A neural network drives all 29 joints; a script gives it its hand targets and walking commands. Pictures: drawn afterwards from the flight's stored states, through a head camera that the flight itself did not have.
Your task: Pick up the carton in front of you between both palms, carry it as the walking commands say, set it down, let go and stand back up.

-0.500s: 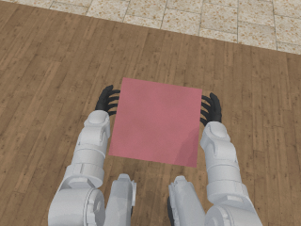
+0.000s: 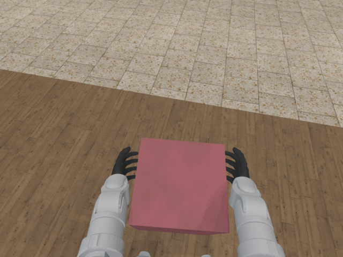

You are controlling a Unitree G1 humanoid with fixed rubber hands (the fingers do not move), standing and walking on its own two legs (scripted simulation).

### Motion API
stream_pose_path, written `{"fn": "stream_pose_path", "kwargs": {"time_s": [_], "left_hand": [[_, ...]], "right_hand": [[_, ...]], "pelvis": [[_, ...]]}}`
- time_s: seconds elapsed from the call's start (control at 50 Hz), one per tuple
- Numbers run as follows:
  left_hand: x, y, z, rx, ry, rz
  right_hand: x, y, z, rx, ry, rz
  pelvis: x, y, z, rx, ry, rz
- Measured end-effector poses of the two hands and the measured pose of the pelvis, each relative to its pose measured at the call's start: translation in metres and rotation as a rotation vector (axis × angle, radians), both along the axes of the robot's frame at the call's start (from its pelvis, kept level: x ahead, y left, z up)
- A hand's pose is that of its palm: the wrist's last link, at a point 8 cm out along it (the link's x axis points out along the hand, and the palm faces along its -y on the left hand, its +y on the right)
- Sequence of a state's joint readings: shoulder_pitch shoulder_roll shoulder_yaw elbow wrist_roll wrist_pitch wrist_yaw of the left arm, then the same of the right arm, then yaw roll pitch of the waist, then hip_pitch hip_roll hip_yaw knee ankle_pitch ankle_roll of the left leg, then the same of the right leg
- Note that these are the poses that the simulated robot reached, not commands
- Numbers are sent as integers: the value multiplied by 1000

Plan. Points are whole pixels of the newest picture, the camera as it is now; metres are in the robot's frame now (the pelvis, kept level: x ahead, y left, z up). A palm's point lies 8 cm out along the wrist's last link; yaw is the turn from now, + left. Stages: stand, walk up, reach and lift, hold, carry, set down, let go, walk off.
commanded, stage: reach and lift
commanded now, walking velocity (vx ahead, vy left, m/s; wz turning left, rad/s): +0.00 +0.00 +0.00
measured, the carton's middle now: (177, 191) +0.33 +0.01 -0.11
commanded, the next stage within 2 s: hold in 1.32 s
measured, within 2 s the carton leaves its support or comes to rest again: neither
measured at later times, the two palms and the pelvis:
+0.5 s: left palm (111, 169) +0.30 +0.15 +0.08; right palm (261, 167) +0.31 -0.15 +0.09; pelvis +0.01 +0.00 +0.06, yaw +0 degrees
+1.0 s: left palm (109, 164) +0.31 +0.15 +0.08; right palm (256, 158) +0.33 -0.14 +0.09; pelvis +0.01 +0.00 +0.06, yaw +1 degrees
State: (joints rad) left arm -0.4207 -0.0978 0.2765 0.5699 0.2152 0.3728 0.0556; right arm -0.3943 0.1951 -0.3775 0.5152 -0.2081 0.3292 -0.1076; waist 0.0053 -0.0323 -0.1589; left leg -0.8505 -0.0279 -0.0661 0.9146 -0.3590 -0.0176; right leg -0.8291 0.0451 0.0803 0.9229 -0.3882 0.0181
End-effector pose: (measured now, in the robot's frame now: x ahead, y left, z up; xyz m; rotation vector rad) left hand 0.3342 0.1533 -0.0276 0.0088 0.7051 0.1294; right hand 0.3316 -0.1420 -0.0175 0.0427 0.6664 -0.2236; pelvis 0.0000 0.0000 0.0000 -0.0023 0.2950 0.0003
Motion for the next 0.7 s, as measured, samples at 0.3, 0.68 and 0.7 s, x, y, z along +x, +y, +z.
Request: {"fn": "stream_pose_path", "kwargs": {"time_s": [0.3,0.68,0.7], "left_hand": [[-24,-7,83,35,-4,21],[-34,-11,107,47,13,0],[-34,-11,106,48,15,1]], "right_hand": [[-12,-7,79,-26,-3,72],[-24,-12,105,-34,3,95],[-24,-12,106,-35,2,95]], "pelvis": [[16,-2,49,6,-241,-7],[3,-6,57,8,-371,-2],[3,-6,57,8,-370,-3]]}}
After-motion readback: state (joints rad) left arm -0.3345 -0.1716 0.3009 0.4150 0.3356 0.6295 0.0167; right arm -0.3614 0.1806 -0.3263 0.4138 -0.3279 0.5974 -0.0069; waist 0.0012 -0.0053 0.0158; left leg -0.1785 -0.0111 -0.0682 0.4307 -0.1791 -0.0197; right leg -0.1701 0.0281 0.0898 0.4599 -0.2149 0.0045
